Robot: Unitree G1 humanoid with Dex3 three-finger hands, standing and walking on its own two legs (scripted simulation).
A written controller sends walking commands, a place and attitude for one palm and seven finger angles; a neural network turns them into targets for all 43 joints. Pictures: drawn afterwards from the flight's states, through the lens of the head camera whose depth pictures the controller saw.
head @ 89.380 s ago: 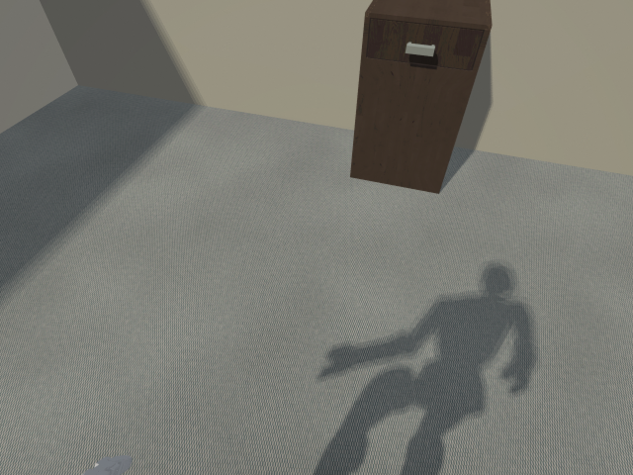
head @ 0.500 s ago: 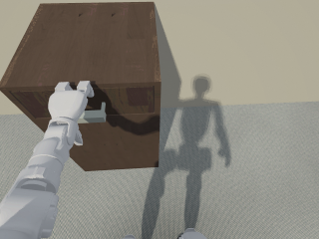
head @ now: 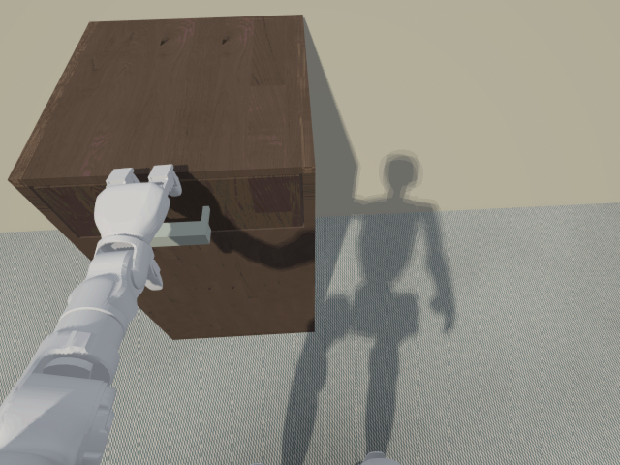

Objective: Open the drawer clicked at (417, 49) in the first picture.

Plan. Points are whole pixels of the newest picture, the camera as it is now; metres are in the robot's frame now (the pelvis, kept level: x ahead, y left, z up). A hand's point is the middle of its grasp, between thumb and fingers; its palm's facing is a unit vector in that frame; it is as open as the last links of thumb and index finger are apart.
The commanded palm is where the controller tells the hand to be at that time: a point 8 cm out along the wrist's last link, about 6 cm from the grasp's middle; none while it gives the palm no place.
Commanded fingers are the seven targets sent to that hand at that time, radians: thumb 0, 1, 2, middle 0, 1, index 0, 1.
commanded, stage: move the hooked fingers above the handle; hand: left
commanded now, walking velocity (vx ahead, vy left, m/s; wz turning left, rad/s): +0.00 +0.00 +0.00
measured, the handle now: (178, 223) +0.49 +0.22 -0.05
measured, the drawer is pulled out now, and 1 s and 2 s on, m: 0.00 0.00 0.00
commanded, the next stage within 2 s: lower the fingers behind the handle in 1.98 s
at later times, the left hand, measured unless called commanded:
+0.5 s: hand (143, 241) +0.42 +0.24 +0.01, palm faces -0.08 +0.00 -1.00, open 13.8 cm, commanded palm +0.40 +0.22 +0.06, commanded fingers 0.00 -0.50 0.30 -0.30 -1.20 -0.30 -1.20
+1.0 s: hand (156, 247) +0.41 +0.23 -0.01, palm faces -0.15 -0.05 -0.99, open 13.7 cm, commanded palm +0.41 +0.23 +0.06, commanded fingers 0.00 -0.50 0.30 -0.30 -1.20 -0.30 -1.20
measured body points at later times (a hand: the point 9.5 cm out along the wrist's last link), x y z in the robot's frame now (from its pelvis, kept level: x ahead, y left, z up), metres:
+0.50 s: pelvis +0.00 +0.00 +0.00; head +0.08 -0.02 +0.45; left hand +0.42 +0.24 +0.06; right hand +0.07 -0.27 -0.13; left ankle -0.03 +0.11 -0.71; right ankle +0.01 -0.12 -0.71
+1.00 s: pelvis +0.00 +0.00 +0.00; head +0.08 -0.02 +0.45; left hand +0.42 +0.23 +0.05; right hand +0.05 -0.27 -0.13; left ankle -0.03 +0.11 -0.71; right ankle +0.01 -0.12 -0.71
